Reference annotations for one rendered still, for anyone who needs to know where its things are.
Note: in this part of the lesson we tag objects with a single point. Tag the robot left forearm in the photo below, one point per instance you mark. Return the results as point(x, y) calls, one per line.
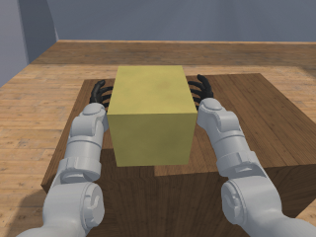
point(81, 163)

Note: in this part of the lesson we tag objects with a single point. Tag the left robot hand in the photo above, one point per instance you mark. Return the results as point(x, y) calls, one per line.
point(96, 94)

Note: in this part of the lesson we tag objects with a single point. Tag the robot right upper arm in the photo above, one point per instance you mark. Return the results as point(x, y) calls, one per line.
point(253, 203)

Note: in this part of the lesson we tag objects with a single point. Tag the pedestal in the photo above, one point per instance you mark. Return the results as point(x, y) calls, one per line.
point(185, 200)

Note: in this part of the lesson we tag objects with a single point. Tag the right robot hand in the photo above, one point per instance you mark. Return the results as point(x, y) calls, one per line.
point(205, 89)

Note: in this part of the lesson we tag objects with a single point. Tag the robot left upper arm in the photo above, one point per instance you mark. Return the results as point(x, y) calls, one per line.
point(70, 210)

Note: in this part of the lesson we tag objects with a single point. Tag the carton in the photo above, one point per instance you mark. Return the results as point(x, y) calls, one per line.
point(152, 116)

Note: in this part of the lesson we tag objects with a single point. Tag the robot right forearm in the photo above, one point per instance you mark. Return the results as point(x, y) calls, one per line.
point(234, 158)

